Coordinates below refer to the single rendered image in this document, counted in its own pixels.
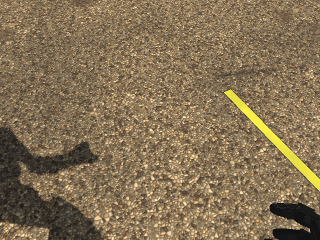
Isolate right robot hand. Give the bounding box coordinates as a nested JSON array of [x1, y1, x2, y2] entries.
[[264, 202, 320, 240]]

